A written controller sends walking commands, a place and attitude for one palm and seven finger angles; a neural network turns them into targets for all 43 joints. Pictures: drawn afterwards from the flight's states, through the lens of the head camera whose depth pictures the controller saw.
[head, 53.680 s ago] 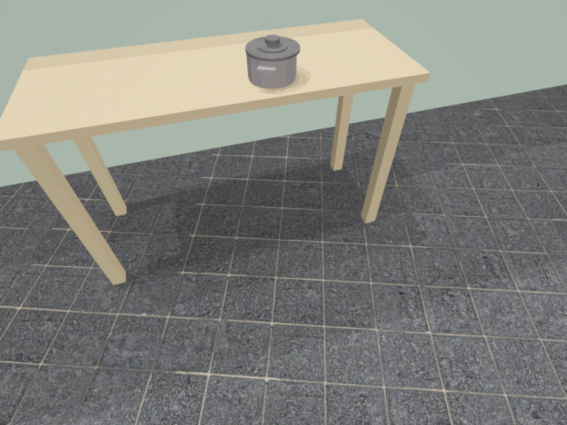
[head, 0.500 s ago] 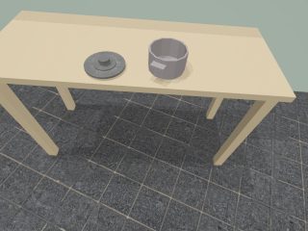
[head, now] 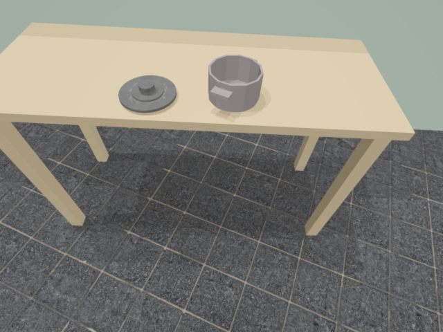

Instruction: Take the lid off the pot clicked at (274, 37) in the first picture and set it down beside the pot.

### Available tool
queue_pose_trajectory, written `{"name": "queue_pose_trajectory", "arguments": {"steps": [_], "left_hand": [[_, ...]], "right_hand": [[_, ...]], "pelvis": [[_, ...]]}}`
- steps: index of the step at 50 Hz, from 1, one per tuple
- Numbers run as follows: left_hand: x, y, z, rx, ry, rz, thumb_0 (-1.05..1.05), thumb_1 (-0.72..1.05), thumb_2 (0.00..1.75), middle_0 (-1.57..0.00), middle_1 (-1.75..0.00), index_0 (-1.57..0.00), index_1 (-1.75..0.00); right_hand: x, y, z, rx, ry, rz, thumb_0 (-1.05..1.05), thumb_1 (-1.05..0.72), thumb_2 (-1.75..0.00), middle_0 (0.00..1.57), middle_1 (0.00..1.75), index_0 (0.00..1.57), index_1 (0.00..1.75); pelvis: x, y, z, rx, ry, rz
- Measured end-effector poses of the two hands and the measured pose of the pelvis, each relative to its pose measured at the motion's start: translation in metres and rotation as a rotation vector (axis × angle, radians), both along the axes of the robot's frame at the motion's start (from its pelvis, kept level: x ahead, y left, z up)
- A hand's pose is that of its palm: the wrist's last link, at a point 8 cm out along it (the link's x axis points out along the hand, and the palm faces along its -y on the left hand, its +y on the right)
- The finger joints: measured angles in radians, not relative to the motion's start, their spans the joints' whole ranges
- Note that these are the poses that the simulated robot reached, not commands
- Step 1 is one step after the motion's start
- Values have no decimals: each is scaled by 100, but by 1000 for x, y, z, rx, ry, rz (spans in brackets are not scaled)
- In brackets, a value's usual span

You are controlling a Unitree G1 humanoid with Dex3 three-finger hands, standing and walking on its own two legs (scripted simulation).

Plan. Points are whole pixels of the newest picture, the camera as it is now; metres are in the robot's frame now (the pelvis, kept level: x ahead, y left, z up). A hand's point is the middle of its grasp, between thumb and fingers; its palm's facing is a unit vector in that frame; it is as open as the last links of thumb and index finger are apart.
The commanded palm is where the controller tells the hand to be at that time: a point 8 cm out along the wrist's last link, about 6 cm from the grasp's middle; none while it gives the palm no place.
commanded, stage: let the arm hang, fingers relaxed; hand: left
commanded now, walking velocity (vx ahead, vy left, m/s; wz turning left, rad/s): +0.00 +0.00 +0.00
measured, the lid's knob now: (146, 86) +0.71 +0.23 +0.01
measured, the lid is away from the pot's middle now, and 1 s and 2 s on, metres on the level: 0.24 0.24 0.24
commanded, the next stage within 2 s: look to check the result in 0.56 s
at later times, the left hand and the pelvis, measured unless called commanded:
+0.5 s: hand out of the picture -0.01 +0.17 -0.17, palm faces +0.02 -0.98 -0.20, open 7.3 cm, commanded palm none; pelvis -0.03 +0.00 +0.01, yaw +0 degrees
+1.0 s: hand out of the picture -0.03 +0.18 -0.17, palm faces +0.01 -0.98 -0.20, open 7.3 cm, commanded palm none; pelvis -0.05 +0.00 +0.01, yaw +0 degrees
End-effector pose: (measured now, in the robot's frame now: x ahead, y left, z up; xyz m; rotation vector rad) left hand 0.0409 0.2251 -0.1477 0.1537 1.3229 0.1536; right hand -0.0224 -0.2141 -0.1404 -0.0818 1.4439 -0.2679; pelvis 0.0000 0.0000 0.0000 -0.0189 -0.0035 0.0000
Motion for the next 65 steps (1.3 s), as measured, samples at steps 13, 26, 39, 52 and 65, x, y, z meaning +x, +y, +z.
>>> {"name": "queue_pose_trajectory", "arguments": {"steps": [13, 26, 39, 52, 65], "left_hand": [[-26, -3, 4, -2, 11, -2, 0, 93, 90, -20, -30, -20, -30], [-55, -3, 4, -5, 60, 6, 1, 93, 90, -20, -30, -20, -30], [-68, 0, 5, -7, 72, 8, 1, 93, 90, -20, -30, -20, -30], [-73, 1, 7, -2, 68, 3, 1, 93, 90, -20, -30, -20, -30], [-78, -1, 8, 0, 78, 1, 1, 93, 90, -20, -30, -20, -30]], "right_hand": [[-19, -5, 4, 7, 0, 15, 1, -91, -90, 20, 30, 20, 30], [-29, -1, 5, 16, 1, 25, 1, -91, -90, 20, 30, 20, 30], [-35, 1, 6, 14, -2, 37, 1, -91, -90, 20, 30, 20, 30], [-40, 3, 5, 19, -10, 39, 1, -91, -90, 20, 30, 20, 30], [-45, 1, 4, 26, 1, 43, 1, -91, -90, 20, 30, 20, 30]], "pelvis": [[-21, -4, 4, 3, -10, 1], [-34, -3, 7, 4, -11, 1], [-43, 0, 8, 6, -14, 4], [-49, 2, 8, 9, -18, 3], [-52, -1, 9, 10, -10, 3]]}}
